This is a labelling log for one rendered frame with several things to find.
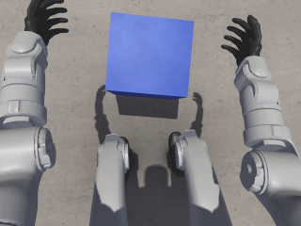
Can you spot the robot right upper arm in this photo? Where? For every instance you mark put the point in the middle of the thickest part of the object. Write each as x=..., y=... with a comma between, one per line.
x=275, y=179

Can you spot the robot left hand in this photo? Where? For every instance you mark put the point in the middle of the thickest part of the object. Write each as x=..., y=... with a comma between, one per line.
x=37, y=17

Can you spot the robot left upper arm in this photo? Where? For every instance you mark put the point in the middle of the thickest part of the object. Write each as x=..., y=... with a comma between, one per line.
x=25, y=154

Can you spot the right robot thigh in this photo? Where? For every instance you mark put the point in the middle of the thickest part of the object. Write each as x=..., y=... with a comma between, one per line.
x=207, y=206

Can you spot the robot right hand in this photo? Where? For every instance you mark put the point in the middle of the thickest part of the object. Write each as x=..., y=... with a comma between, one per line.
x=251, y=39

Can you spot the right robot forearm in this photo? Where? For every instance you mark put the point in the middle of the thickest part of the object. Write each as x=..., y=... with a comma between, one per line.
x=259, y=99

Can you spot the carton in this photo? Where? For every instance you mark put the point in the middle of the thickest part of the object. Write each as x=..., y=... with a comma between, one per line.
x=149, y=56

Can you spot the left robot forearm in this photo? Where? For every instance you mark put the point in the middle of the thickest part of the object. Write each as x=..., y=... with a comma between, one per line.
x=22, y=87

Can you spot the robot left foot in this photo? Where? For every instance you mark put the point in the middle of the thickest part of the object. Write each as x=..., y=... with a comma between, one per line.
x=127, y=174

